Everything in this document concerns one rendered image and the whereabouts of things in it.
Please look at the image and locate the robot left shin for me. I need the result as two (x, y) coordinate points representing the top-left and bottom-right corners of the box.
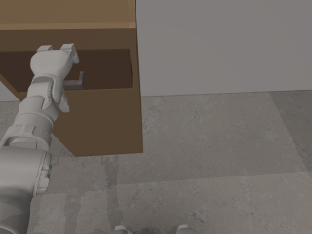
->
(114, 225), (128, 231)

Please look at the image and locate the handle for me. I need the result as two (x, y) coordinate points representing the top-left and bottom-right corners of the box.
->
(62, 71), (85, 90)

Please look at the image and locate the robot left upper arm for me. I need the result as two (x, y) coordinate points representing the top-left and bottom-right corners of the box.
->
(0, 145), (52, 234)

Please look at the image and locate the robot right shin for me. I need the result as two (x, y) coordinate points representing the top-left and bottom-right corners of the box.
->
(177, 224), (188, 231)

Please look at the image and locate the left robot forearm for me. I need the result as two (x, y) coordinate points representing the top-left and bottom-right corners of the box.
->
(0, 73), (64, 153)

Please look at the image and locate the cabinet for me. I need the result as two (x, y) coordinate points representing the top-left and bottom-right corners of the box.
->
(0, 0), (143, 157)

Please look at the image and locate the drawer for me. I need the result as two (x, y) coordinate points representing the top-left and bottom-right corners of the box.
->
(0, 48), (133, 93)

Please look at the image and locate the robot left hand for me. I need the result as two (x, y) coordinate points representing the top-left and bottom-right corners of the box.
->
(30, 43), (80, 113)

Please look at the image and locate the robot shin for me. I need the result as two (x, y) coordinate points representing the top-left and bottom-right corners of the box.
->
(177, 224), (188, 231)
(114, 225), (128, 231)

